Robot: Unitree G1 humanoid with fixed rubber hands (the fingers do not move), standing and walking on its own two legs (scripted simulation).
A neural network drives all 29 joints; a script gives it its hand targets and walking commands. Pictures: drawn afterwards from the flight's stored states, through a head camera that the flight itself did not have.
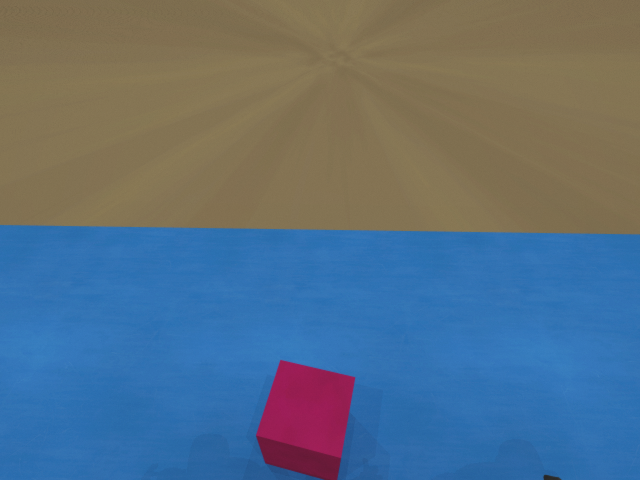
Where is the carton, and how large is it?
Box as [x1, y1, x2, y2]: [256, 360, 354, 479]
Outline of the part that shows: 280,360 256,434 264,460 266,463 320,478 336,479 354,377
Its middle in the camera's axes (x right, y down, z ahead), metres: -0.03 +0.51 +1.08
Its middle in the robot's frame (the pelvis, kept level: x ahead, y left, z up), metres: +0.43 +0.03 -0.66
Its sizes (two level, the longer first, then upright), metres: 0.210 0.200 0.250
